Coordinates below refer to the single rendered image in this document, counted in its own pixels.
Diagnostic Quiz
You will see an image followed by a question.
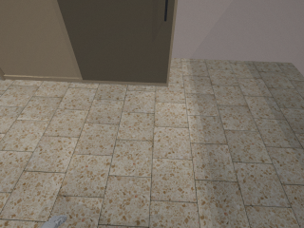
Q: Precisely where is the wardrobe door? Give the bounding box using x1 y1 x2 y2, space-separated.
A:
57 0 175 84
0 0 82 78

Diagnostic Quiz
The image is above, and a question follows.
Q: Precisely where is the robot left hand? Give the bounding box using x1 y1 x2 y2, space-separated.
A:
41 215 67 228

